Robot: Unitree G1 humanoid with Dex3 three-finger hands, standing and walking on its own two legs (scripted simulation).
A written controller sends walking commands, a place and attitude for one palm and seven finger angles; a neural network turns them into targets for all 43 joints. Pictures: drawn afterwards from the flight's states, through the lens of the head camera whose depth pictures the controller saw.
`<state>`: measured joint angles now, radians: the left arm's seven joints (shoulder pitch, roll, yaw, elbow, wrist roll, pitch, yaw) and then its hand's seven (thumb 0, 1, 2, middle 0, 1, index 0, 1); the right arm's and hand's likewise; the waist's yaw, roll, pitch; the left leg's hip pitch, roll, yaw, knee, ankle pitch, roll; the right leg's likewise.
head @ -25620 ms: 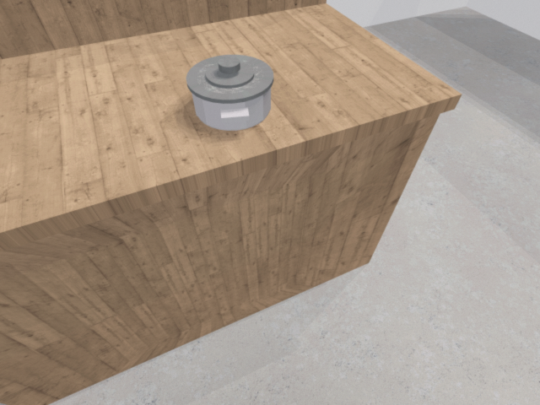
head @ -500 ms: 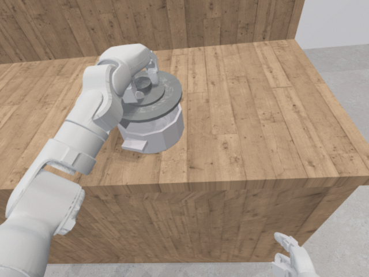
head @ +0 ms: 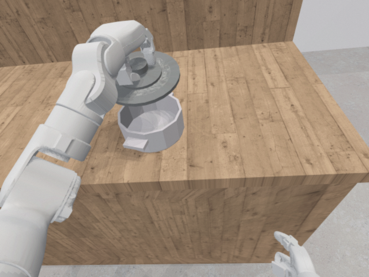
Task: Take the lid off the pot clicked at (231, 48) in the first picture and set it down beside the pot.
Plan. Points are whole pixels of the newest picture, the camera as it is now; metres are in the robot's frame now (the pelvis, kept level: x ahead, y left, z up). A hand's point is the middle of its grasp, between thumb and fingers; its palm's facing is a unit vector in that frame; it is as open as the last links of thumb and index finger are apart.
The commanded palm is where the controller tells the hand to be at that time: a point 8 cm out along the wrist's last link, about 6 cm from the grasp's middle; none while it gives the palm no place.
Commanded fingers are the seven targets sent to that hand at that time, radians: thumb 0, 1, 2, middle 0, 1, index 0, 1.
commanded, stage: lift the lid straight up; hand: left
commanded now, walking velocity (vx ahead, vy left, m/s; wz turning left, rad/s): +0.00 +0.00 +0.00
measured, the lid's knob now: (137, 66) +0.47 +0.10 +0.25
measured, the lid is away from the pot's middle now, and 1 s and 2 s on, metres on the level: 0.00 0.02 0.16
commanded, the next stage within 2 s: move the lid sideways beside the pot in 0.74 s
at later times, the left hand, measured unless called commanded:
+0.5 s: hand (121, 44) +0.45 +0.11 +0.31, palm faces -0.04 -0.05 -1.00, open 7.3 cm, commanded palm +0.41 +0.13 +0.38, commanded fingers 0.00 0.60 1.10 -1.01 -0.97 -0.94 -0.91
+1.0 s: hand (114, 40) +0.45 +0.13 +0.31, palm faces -0.03 -0.06 -1.00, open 7.4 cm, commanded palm +0.41 +0.15 +0.38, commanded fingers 0.00 0.60 1.10 -1.01 -0.97 -0.94 -0.91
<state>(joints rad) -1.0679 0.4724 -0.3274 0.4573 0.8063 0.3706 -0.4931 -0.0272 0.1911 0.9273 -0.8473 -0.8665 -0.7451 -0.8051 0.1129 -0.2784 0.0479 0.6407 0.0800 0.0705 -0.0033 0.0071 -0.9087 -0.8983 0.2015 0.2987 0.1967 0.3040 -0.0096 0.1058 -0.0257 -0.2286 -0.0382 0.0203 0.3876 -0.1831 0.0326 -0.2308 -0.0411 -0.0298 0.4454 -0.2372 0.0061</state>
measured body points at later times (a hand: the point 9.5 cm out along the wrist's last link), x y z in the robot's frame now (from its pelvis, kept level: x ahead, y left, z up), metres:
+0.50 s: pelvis +0.00 +0.00 +0.00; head +0.01 -0.04 +0.45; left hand +0.44 +0.11 +0.36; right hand +0.17 -0.23 -0.12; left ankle +0.01 +0.10 -0.74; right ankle +0.00 -0.12 -0.74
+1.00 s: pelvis +0.00 +0.01 +0.00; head +0.01 -0.04 +0.45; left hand +0.45 +0.13 +0.37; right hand +0.19 -0.23 -0.11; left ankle +0.01 +0.10 -0.74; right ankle +0.00 -0.12 -0.74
